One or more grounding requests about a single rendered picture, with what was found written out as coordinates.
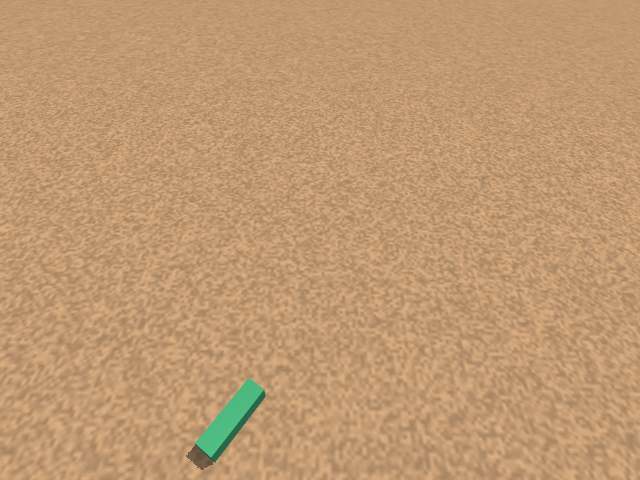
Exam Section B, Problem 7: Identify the carton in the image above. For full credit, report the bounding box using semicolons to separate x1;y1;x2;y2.
195;378;266;463

